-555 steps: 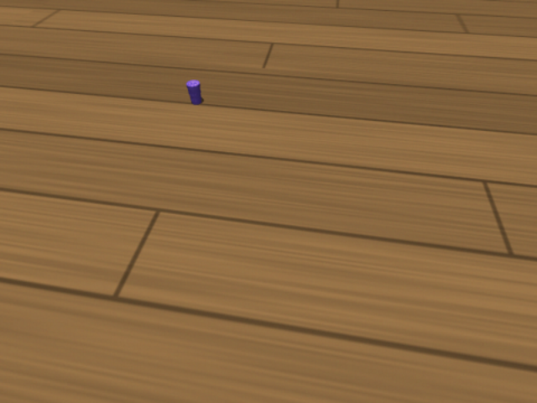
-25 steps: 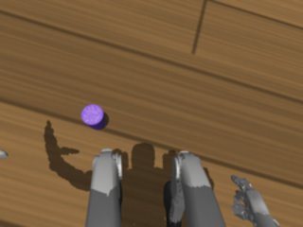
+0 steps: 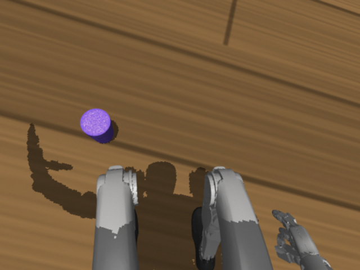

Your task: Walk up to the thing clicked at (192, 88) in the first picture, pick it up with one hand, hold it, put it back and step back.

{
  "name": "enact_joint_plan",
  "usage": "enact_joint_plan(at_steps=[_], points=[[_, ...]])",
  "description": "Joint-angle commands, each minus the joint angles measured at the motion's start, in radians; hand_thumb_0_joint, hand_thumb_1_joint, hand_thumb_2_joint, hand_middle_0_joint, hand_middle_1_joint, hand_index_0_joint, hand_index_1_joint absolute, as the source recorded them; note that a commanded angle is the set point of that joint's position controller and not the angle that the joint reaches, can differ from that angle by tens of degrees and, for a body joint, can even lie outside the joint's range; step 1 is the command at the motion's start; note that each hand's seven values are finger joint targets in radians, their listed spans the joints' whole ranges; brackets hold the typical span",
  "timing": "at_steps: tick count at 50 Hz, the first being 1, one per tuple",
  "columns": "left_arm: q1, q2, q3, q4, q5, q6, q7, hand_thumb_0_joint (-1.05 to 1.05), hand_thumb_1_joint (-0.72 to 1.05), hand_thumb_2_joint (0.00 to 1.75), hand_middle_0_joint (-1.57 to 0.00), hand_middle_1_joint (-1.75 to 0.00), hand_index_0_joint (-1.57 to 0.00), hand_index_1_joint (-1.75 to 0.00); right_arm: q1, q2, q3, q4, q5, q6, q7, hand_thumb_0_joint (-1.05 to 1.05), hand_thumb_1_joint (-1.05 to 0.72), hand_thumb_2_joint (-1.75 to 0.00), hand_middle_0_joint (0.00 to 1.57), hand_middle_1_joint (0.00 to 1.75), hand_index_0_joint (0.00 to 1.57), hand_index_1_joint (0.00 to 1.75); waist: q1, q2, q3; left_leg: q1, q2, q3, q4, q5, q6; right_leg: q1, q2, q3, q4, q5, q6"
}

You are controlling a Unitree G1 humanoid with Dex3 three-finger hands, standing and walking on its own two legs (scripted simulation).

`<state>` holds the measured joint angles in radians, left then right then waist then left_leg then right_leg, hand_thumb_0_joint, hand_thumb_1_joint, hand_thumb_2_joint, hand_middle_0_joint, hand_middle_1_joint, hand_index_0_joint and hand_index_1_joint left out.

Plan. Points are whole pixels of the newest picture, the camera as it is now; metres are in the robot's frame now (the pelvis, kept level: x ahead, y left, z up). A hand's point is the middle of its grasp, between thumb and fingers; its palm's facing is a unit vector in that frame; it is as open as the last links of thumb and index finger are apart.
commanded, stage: go down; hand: left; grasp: from the side
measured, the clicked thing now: (100, 128) +0.48 +0.26 -0.34
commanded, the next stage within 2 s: approach in 0.66 s
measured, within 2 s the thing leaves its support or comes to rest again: neither
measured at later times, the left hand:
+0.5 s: hand out of the picture +0.37 +0.44 -0.02, palm faces +0.33 -0.94 -0.07, open 17.4 cm
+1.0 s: hand out of the picture +0.39 +0.44 -0.06, palm faces +0.32 -0.95 -0.02, open 17.6 cm
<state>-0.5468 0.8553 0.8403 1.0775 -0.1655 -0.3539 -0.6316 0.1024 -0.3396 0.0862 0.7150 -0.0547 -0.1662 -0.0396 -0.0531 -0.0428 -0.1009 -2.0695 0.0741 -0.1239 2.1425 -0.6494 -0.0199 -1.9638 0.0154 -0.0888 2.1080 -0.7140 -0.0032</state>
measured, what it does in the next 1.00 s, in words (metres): lowers itself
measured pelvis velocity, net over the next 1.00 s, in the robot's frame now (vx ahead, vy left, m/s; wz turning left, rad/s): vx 0.00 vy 0.00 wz -0.05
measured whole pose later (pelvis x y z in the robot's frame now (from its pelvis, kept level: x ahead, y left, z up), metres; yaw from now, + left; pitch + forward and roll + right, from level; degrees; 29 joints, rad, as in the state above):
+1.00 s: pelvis +0.00 +0.00 -0.05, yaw -3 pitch +30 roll -8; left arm -0.64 0.95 0.87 1.22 -0.25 -0.49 -0.69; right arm 0.06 -0.37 0.17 0.70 -0.09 -0.16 -0.01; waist -0.09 -0.08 -0.02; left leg -2.20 0.08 -0.17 2.32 -0.67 -0.01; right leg -2.08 0.03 -0.11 2.26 -0.72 0.01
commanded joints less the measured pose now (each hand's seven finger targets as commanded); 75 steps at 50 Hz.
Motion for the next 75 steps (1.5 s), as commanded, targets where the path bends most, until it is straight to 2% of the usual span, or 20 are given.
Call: enact_joint_plan(at_steps=[1,15,17,25,31,34,37,39,41,48,51,59,61,62,65,67,68,72,74,75], points=[[-0.170,0.447,0.068,-0.197,-0.034,-0.061,-0.009,0.00,-0.50,0.07,-0.03,-0.04,-0.03,-0.05,0.139,-0.231,-0.083,-0.040,0.002,-0.021,-0.016,0.00,-0.92,-0.91,0.20,0.30,0.20,0.30,0.056,0.276,-0.617,0.520,-0.011,0.041,-0.262,0.124,0.035,0.204,0.022,-0.016,-0.197,0.141,-0.043],[-0.196,0.496,0.093,-0.182,-0.043,-0.060,-0.021,0.00,-0.50,0.06,-0.04,-0.04,-0.03,-0.05,0.145,-0.240,-0.069,-0.033,-0.004,-0.013,-0.009,0.00,-0.93,-0.91,0.20,0.30,0.20,0.30,0.054,0.264,-0.616,0.463,-0.013,0.050,-0.205,0.114,0.037,0.189,0.028,-0.021,-0.166,0.125,-0.040],[-0.185,0.467,0.082,-0.157,-0.043,-0.056,-0.027,0.00,-0.51,0.07,-0.04,-0.04,-0.03,-0.05,0.145,-0.241,-0.069,-0.030,-0.004,-0.012,-0.007,0.00,-0.93,-0.91,0.20,0.30,0.20,0.30,0.044,0.258,-0.597,0.468,-0.013,0.042,-0.200,0.123,0.037,0.162,0.028,-0.029,-0.157,0.131,-0.041],[-0.227,0.524,0.106,-0.181,-0.049,-0.073,-0.028,0.00,-0.52,0.06,-0.04,-0.04,-0.03,-0.05,0.140,-0.239,-0.057,-0.031,-0.010,-0.008,-0.005,0.00,-0.93,-0.91,0.20,0.30,0.20,0.30,0.051,0.256,-0.595,0.417,-0.013,0.055,-0.168,0.110,0.041,0.187,0.031,-0.021,-0.158,0.118,-0.037],[-0.199,0.489,0.087,-0.141,-0.049,-0.070,-0.034,0.00,-0.49,0.07,-0.04,-0.04,-0.03,-0.05,0.137,-0.247,-0.054,-0.033,-0.008,-0.007,-0.002,0.00,-0.92,-0.91,0.20,0.30,0.20,0.30,0.037,0.265,-0.563,0.427,-0.010,0.035,-0.181,0.088,0.036,0.143,0.032,-0.038,-0.136,0.105,-0.040],[-0.211,0.537,0.116,-0.177,-0.053,-0.075,-0.034,0.00,-0.48,0.06,-0.04,-0.03,-0.03,-0.04,0.141,-0.257,-0.055,-0.034,-0.008,-0.005,-0.002,0.00,-0.93,-0.91,0.20,0.30,0.20,0.30,0.051,0.303,-0.599,0.463,-0.009,0.029,-0.179,0.127,0.032,0.144,0.030,-0.040,-0.114,0.138,-0.042],[-0.213,0.501,0.095,-0.164,-0.058,-0.074,-0.041,0.00,-0.49,0.07,-0.04,-0.05,-0.03,-0.05,0.133,-0.257,-0.056,-0.041,-0.004,-0.001,-0.001,0.00,-0.93,-0.91,0.20,0.30,0.20,0.30,0.029,0.292,-0.566,0.454,-0.010,0.020,-0.179,0.093,0.034,0.111,0.030,-0.045,-0.122,0.113,-0.041],[-0.236,0.525,0.109,-0.170,-0.062,-0.080,-0.038,0.00,-0.58,0.04,-0.07,-0.04,-0.05,-0.06,0.137,-0.256,-0.049,-0.039,-0.006,-0.003,0.000,0.00,-0.92,-0.91,0.20,0.30,0.20,0.30,0.029,0.285,-0.575,0.429,-0.011,0.026,-0.161,0.113,0.036,0.135,0.030,-0.042,-0.115,0.131,-0.040],[-0.201,0.475,0.093,-0.103,-0.067,-0.086,-0.044,0.00,-0.61,0.02,-0.08,-0.05,-0.06,-0.07,0.139,-0.257,-0.041,-0.037,-0.011,-0.004,0.004,0.00,-0.93,-0.91,0.20,0.30,0.20,0.30,0.008,0.271,-0.538,0.423,-0.010,0.018,-0.141,0.143,0.036,0.112,0.032,-0.052,-0.098,0.148,-0.039],[-0.235,0.376,0.040,0.031,-0.117,-0.217,-0.064,0.00,-0.61,0.02,-0.07,-0.04,-0.05,-0.06,0.074,-0.259,0.003,-0.064,-0.039,-0.017,0.018,0.00,-0.91,-0.91,0.20,0.30,0.20,0.30,-0.047,0.166,-0.442,0.281,-0.004,0.019,-0.034,0.090,0.041,0.105,0.049,-0.070,-0.064,0.116,-0.028],[-0.259,0.405,0.049,0.057,-0.127,-0.284,-0.066,0.00,-0.61,0.01,-0.08,-0.04,-0.06,-0.06,0.050,-0.274,0.024,-0.070,-0.059,-0.014,0.026,0.00,-0.91,-0.90,0.20,0.30,0.20,0.30,-0.046,0.188,-0.445,0.284,0.001,0.014,-0.001,0.080,0.034,0.096,0.056,-0.080,-0.036,0.111,-0.028],[-0.309,0.555,0.072,0.060,-0.082,-0.420,-0.019,0.00,-0.61,0.05,-0.07,-0.07,-0.05,-0.09,-0.047,-0.319,0.111,-0.098,-0.133,0.042,0.039,0.00,-0.92,-0.91,0.20,0.30,0.20,0.30,-0.051,0.363,-0.467,0.374,0.023,-0.019,0.054,0.124,0.009,0.092,0.069,-0.118,0.061,0.149,-0.030],[-0.298,0.537,0.065,0.058,-0.073,-0.445,0.001,0.00,-0.61,0.04,-0.08,-0.07,-0.05,-0.09,-0.063,-0.328,0.124,-0.096,-0.152,0.056,0.045,0.00,-0.93,-0.91,0.20,0.30,0.20,0.30,-0.064,0.396,-0.467,0.408,0.031,-0.037,0.074,0.158,0.003,0.078,0.071,-0.130,0.089,0.173,-0.030],[-0.264,0.489,0.038,0.119,-0.074,-0.453,0.005,0.00,-0.61,0.05,-0.07,-0.08,-0.05,-0.10,-0.080,-0.336,0.134,-0.105,-0.158,0.063,0.047,0.00,-0.93,-0.91,0.20,0.30,0.20,0.30,-0.085,0.379,-0.456,0.410,0.032,-0.047,0.084,0.159,0.003,0.068,0.074,-0.139,0.093,0.172,-0.028],[-0.303,0.499,0.028,0.059,-0.063,-0.494,0.044,0.00,-0.61,0.06,-0.07,-0.09,-0.05,-0.11,-0.093,-0.341,0.157,-0.089,-0.185,0.082,0.051,0.00,-0.94,-0.91,0.20,0.30,0.20,0.30,-0.098,0.446,-0.442,0.440,0.039,-0.061,0.109,0.205,-0.006,0.064,0.077,-0.153,0.120,0.210,-0.027],[-0.285,0.359,-0.067,0.105,-0.053,-0.502,0.057,0.00,-0.61,0.06,-0.07,-0.10,-0.06,-0.12,-0.110,-0.341,0.163,-0.094,-0.197,0.091,0.056,0.00,-0.94,-0.91,0.20,0.30,0.20,0.30,-0.140,0.426,-0.389,0.417,0.042,-0.071,0.124,0.187,-0.007,0.044,0.078,-0.168,0.126,0.212,-0.026],[-0.265,0.323,-0.087,0.128,-0.052,-0.509,0.067,0.00,-0.61,0.07,-0.07,-0.11,-0.06,-0.12,-0.114,-0.342,0.168,-0.098,-0.203,0.093,0.058,0.00,-0.94,-0.91,0.20,0.30,0.20,0.30,-0.153,0.419,-0.375,0.409,0.042,-0.076,0.134,0.189,-0.008,0.051,0.080,-0.176,0.130,0.223,-0.024],[-0.249,0.341,-0.069,0.155,-0.066,-0.566,0.139,0.00,-0.61,0.01,-0.07,-0.08,-0.07,-0.09,-0.157,-0.358,0.202,-0.125,-0.214,0.110,0.069,0.00,-0.95,-0.91,0.20,0.30,0.20,0.30,-0.155,0.345,-0.330,0.334,0.040,-0.096,0.163,0.157,-0.004,0.086,0.088,-0.201,0.142,0.213,-0.017],[-0.226,0.296,-0.081,0.184,-0.071,-0.591,0.176,0.00,-0.61,0.02,-0.07,-0.08,-0.07,-0.09,-0.172,-0.354,0.225,-0.133,-0.225,0.117,0.077,0.00,-0.95,-0.91,0.20,0.30,0.20,0.30,-0.166,0.325,-0.313,0.319,0.041,-0.108,0.180,0.164,-0.004,0.114,0.093,-0.212,0.148,0.227,-0.013],[-0.237,0.312,-0.067,0.150,-0.072,-0.610,0.198,0.00,-0.61,0.02,-0.07,-0.08,-0.07,-0.09,-0.185,-0.356,0.225,-0.140,-0.227,0.119,0.080,0.00,-0.95,-0.91,0.20,0.30,0.20,0.30,-0.153,0.321,-0.313,0.313,0.041,-0.106,0.185,0.145,-0.003,0.108,0.095,-0.212,0.144,0.214,-0.013]])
